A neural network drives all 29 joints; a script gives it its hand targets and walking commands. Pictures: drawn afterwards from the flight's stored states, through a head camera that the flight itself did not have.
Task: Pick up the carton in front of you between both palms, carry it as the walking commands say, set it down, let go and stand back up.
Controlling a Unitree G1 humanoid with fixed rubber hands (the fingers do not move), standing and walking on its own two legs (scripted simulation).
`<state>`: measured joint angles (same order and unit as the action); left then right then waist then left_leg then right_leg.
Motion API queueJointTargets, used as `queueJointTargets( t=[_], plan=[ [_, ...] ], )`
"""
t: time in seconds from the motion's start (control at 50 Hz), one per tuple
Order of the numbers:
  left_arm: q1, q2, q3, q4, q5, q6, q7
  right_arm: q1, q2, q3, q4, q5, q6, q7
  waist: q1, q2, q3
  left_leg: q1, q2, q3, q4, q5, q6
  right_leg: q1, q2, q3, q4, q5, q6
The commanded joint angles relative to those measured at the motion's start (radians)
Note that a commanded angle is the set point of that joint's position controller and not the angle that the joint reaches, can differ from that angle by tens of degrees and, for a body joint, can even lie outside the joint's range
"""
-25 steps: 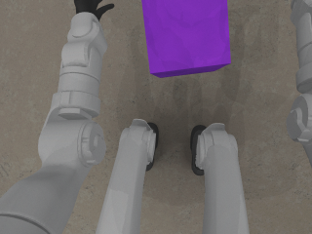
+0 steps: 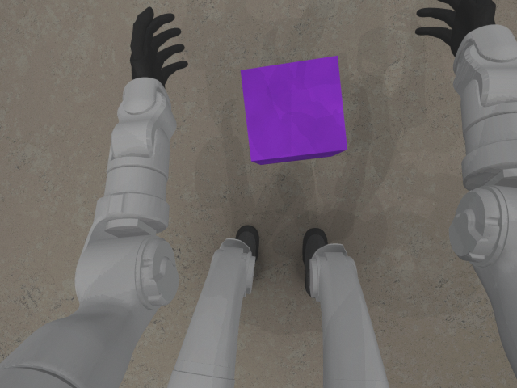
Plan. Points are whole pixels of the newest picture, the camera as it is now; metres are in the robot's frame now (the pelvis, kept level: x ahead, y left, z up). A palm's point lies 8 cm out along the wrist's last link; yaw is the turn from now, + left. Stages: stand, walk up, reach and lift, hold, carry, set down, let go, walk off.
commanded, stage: let go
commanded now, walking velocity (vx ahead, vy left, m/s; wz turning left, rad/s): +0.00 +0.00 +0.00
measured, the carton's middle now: (292, 119) +0.51 -0.01 -0.51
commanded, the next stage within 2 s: stand in 1.34 s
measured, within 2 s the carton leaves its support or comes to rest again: neither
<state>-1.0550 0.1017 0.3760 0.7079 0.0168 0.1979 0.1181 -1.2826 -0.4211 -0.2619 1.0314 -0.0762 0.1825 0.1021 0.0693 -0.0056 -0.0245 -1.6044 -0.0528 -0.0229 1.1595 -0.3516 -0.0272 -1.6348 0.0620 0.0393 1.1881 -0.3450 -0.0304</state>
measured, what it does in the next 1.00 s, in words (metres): rises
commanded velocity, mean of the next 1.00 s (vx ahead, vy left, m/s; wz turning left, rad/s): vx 0.00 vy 0.00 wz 0.00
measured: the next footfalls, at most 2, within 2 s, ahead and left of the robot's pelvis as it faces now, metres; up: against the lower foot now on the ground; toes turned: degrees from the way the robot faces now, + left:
none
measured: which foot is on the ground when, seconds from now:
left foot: down 0.00-1.00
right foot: down 0.00-1.00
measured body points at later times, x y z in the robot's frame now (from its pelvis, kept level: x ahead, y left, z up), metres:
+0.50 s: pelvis +0.06 +0.02 +0.10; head +0.25 +0.00 +0.51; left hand +0.37 +0.23 +0.00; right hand +0.40 -0.22 -0.01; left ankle +0.07 +0.12 -0.60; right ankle +0.07 -0.09 -0.60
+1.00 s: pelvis +0.09 +0.02 +0.14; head +0.11 +0.02 +0.59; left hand +0.27 +0.25 +0.07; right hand +0.26 -0.22 +0.07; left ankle +0.07 +0.12 -0.60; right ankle +0.07 -0.09 -0.60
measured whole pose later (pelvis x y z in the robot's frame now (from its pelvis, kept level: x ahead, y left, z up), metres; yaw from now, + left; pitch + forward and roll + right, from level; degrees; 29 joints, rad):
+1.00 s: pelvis +0.09 +0.02 +0.14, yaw -1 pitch -1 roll +0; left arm 0.23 0.22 0.04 0.44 -0.01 0.09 -0.07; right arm 0.23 -0.21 -0.04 0.45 0.00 0.09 0.06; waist 0.00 0.00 0.06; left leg -0.14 -0.04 -0.05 0.44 -0.27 0.02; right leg -0.14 0.04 0.05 0.43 -0.26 -0.02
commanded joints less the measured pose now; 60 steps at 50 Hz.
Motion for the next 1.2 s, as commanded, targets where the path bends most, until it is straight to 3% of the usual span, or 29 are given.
queueJointTargets(
  t=[0.0, 0.1, 0.2, 0.28, 0.42, 0.66, 0.8, 0.92, 1.04, 1.18],
  plan=[
    [-0.093, 0.088, -0.005, -0.114, 0.036, -0.031, -0.020, -0.151, -0.087, -0.035, -0.120, -0.035, -0.025, -0.012, -0.009, -0.108, -1.037, 0.404, -0.023, 0.080, -0.126, 0.306, -0.038, 0.862, -0.008, 0.011, -0.128, 0.477, 0.037],
    [0.137, 0.123, -0.059, -0.158, 0.086, -0.061, -0.079, 0.107, 0.008, -0.045, -0.251, -0.062, -0.036, -0.071, -0.018, -0.094, -1.079, 0.484, -0.022, 0.076, -0.208, 0.353, -0.021, 1.058, -0.016, 0.029, -0.208, 0.612, 0.047],
    [0.315, 0.155, -0.121, -0.216, 0.083, -0.094, -0.129, 0.317, 0.064, -0.008, -0.405, -0.019, -0.071, -0.102, -0.007, -0.058, -0.970, 0.666, -0.008, 0.043, -0.294, 0.372, -0.002, 1.074, -0.023, 0.025, -0.309, 0.557, 0.054],
    [0.466, 0.144, -0.169, -0.218, 0.043, -0.120, -0.152, 0.482, 0.071, 0.018, -0.457, 0.010, -0.107, -0.095, -0.018, -0.047, -0.849, 0.822, 0.008, 0.014, -0.355, 0.394, 0.000, 1.041, -0.023, 0.014, -0.382, 0.473, 0.051],
    [0.749, 0.135, -0.229, -0.211, -0.003, -0.175, -0.169, 0.807, 0.107, 0.053, -0.442, 0.026, -0.160, -0.082, -0.029, -0.025, -0.655, 1.027, 0.027, -0.018, -0.448, 0.448, -0.006, 1.060, -0.028, 0.008, -0.481, 0.408, 0.038],
    [1.151, 0.167, -0.303, -0.333, -0.035, -0.220, -0.170, 1.251, 0.119, 0.121, -0.556, 0.059, -0.216, -0.072, -0.034, 0.020, -0.349, 1.334, 0.031, -0.034, -0.639, 0.498, -0.009, 1.334, -0.026, 0.003, -0.672, 0.394, 0.033],
    [1.242, 0.192, -0.319, -0.366, -0.043, -0.191, -0.184, 1.419, 0.124, 0.171, -0.626, 0.068, -0.185, -0.060, -0.066, -0.019, -0.128, 1.410, 0.025, -0.021, -0.752, 0.368, 0.003, 1.495, -0.031, -0.002, -0.778, 0.351, 0.044],
    [1.240, 0.203, -0.317, -0.364, -0.030, -0.132, -0.191, 1.452, 0.123, 0.194, -0.677, 0.078, -0.119, -0.040, -0.066, 0.002, 0.028, 1.435, 0.027, -0.010, -0.793, 0.246, 0.014, 1.531, -0.036, -0.010, -0.811, 0.248, 0.042],
    [1.239, 0.205, -0.304, -0.363, -0.001, -0.081, -0.190, 1.449, 0.115, 0.195, -0.701, 0.076, -0.066, -0.028, -0.052, 0.036, 0.089, 1.458, 0.028, 0.000, -0.796, 0.227, 0.015, 1.563, -0.032, -0.012, -0.810, 0.224, 0.039],
    [1.228, 0.202, -0.302, -0.375, 0.002, -0.059, -0.194, 1.462, 0.117, 0.189, -0.711, 0.063, -0.044, -0.030, -0.062, 0.007, 0.090, 1.502, 0.025, 0.005, -0.780, 0.251, 0.018, 1.568, -0.032, -0.008, -0.802, 0.262, 0.040]
  ],
)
